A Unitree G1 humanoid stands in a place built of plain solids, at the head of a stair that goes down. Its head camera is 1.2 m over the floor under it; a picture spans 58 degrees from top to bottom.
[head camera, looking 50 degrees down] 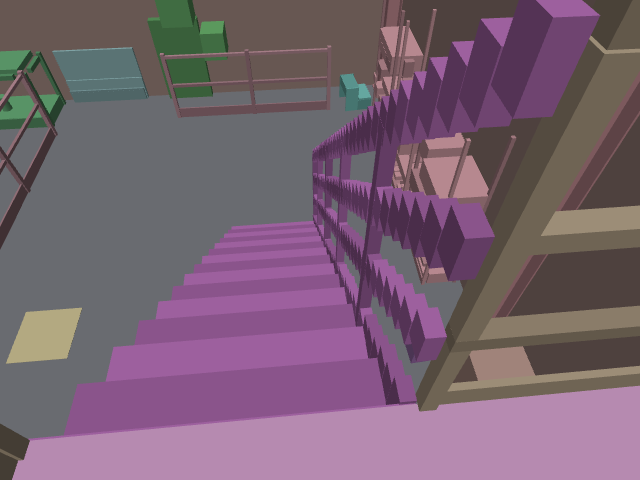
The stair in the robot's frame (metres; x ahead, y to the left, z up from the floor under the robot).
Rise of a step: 0.19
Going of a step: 0.23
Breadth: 1.05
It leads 5 degrees to the left of straight ahead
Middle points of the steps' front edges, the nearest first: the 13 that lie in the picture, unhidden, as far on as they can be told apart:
0.38 0.26 0.00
0.60 0.28 -0.19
0.83 0.30 -0.39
1.05 0.32 -0.58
1.28 0.34 -0.77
1.51 0.36 -0.97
1.73 0.38 -1.16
1.96 0.40 -1.35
2.19 0.42 -1.55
2.41 0.45 -1.74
2.64 0.47 -1.93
2.86 0.49 -2.13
3.09 0.51 -2.32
